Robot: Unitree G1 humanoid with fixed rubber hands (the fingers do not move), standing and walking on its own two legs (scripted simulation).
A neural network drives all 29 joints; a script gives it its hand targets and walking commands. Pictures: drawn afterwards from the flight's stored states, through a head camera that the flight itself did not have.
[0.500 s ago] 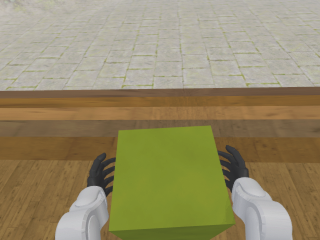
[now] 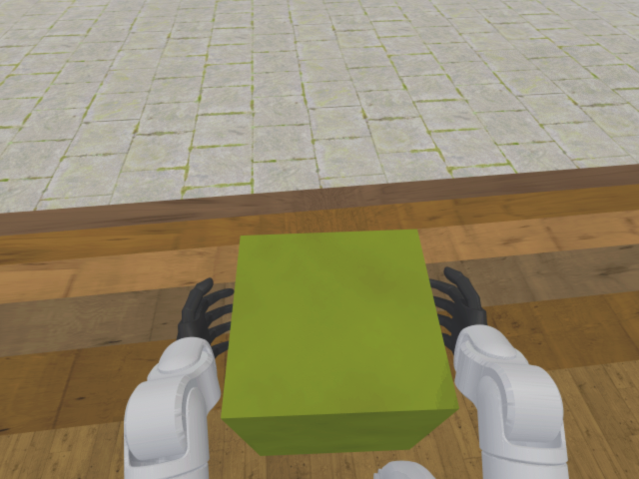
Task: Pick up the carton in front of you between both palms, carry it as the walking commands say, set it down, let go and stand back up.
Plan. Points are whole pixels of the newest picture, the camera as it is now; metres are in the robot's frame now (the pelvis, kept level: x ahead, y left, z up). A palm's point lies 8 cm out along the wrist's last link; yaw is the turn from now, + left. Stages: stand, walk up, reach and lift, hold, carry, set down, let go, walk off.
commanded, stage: carry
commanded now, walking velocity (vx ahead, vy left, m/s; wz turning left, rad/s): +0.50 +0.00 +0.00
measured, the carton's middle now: (332, 351) +0.28 -0.01 +0.00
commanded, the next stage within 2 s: none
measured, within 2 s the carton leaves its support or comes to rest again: neither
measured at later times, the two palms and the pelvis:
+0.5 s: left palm (231, 150) +0.64 +0.13 +0.06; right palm (395, 133) +0.68 -0.17 +0.06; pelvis +0.32 -0.05 -0.01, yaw +3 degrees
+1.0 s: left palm (240, 109) +0.99 +0.16 -0.06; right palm (358, 107) +0.97 -0.15 -0.06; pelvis +0.66 +0.02 -0.14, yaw +0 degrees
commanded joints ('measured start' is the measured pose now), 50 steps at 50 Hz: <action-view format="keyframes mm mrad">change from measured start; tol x32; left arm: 1 -479 -655 -479 -15 -103 -80 18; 21 -996 -793 -453 198 -214 -163 15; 50 -908 -791 -345 321 -92 -154 50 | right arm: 1 -507 664 533 -36 166 -58 11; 50 -1012 851 490 240 236 -131 -4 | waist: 1 18 96 -218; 13 47 168 -231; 17 107 -316 -489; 39 90 -104 -192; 43 -36 346 -270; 50 6 0 -287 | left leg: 1 219 272 -299 -255 -12 100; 13 340 179 -97 80 674 4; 16 -229 -76 -133 794 -220 -71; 18 -405 -34 -284 963 -261 -29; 33 -614 13 -180 338 305 -44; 42 380 5 -100 2 467 -9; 43 531 184 -354 182 998 70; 46 377 293 -750 1 132 202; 50 132 257 -673 34 23 170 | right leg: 1 -127 -33 0 -114 91 14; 14 391 137 -176 -677 180 -41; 17 866 -277 650 -813 195 -228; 32 909 -91 156 -585 702 -149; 41 344 -12 -54 -39 599 -37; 43 -79 185 -38 537 -348 15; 50 -128 40 114 90 -145 4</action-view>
